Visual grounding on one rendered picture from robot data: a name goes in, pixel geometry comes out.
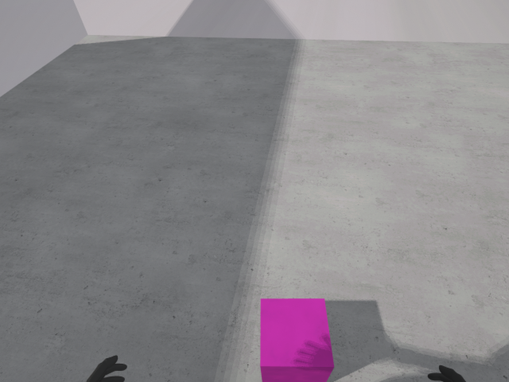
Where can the right robot hand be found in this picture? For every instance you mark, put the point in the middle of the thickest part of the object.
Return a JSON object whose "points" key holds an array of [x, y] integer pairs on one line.
{"points": [[446, 375]]}

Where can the carton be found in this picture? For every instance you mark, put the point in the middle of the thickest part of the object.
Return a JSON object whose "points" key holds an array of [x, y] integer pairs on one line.
{"points": [[295, 343]]}

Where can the left robot hand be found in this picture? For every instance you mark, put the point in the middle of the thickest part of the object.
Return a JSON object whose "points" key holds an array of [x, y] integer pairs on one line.
{"points": [[107, 366]]}

